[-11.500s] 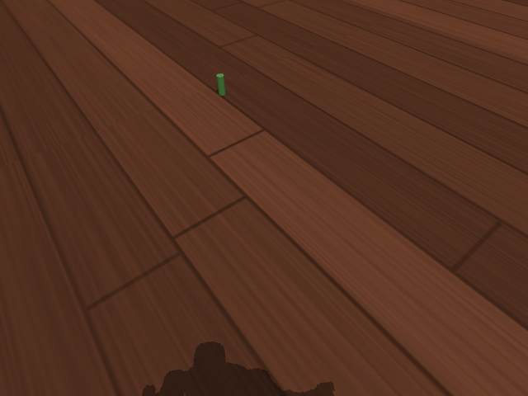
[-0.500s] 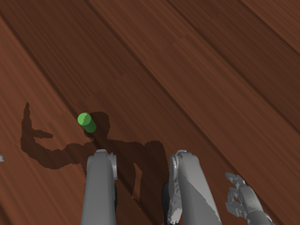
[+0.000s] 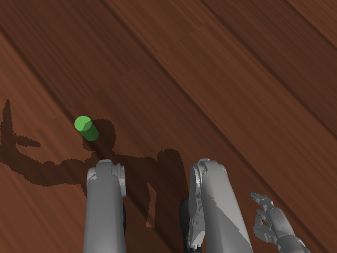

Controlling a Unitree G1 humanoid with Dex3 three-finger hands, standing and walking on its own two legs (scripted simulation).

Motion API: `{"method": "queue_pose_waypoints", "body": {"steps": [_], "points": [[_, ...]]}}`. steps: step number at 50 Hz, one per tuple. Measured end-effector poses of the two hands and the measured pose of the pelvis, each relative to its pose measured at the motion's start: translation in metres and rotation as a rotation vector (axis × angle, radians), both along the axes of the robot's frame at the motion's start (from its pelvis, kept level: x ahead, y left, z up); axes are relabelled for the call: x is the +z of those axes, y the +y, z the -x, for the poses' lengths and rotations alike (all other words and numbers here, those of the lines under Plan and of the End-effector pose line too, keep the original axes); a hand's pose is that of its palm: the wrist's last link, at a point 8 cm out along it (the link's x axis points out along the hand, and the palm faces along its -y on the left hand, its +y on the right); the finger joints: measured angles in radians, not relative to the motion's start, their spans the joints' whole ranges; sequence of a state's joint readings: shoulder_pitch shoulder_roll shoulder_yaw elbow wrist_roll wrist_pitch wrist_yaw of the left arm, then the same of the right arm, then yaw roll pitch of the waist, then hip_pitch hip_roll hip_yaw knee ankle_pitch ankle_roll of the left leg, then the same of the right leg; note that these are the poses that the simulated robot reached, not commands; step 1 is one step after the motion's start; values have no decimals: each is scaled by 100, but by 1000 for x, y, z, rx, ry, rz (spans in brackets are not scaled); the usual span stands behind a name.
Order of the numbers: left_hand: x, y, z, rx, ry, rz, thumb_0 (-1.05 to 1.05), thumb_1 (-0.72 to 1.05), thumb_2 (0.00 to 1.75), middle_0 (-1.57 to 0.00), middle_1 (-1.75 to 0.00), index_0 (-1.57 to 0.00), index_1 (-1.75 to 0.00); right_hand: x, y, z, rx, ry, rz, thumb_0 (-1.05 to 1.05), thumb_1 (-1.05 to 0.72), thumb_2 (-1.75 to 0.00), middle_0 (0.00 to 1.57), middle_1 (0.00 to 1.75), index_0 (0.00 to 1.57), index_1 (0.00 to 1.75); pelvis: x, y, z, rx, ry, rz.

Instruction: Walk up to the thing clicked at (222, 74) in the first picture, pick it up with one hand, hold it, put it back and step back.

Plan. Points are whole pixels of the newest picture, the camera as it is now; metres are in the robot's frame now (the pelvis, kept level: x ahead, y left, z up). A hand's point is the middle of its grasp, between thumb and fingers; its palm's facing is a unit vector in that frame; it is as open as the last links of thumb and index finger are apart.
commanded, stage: go down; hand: left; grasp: from the side
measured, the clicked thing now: (87, 129) +0.46 +0.26 -0.34
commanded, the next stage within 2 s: approach in 0.52 s
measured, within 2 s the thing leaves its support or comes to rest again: neither
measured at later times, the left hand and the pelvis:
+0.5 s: hand out of the picture +0.36 +0.43 -0.02, palm faces +0.23 -0.97 -0.10, open 17.5 cm; pelvis -0.01 +0.00 -0.03, yaw -1 degrees
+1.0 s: hand out of the picture +0.39 +0.41 -0.12, palm faces +0.23 -0.97 +0.00, open 17.6 cm; pelvis -0.01 +0.00 -0.07, yaw -4 degrees
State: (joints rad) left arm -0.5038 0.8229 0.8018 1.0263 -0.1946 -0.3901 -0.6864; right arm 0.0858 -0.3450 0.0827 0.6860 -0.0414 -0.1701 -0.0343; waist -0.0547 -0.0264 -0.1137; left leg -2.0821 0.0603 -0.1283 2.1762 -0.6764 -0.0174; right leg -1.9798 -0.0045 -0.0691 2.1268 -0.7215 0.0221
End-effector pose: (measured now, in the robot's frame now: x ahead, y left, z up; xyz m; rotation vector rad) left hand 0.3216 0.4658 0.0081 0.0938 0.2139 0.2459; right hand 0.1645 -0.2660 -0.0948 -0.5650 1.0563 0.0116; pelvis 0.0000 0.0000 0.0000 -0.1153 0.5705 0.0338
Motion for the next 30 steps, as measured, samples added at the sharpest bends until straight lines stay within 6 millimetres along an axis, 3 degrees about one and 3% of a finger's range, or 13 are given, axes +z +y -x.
{"method": "queue_pose_waypoints", "body": {"steps": [15, 30], "points": [[-9, 6, -5, -1, -39, 4, -2, -53, 8, -5, -8, -4, -8, -19, -3, 9, 16, 17, 7, 0, -92, -91, 21, 30, 20, 30, -21, -1, 4, -6, -18, 1], [-18, 14, -10, -13, -65, 8, -2, -53, 8, -5, -7, -3, -8, -20, -2, 15, 20, 29, 30, 0, -92, -91, 21, 30, 20, 30, -30, 2, 6, -11, -28, 19]]}}
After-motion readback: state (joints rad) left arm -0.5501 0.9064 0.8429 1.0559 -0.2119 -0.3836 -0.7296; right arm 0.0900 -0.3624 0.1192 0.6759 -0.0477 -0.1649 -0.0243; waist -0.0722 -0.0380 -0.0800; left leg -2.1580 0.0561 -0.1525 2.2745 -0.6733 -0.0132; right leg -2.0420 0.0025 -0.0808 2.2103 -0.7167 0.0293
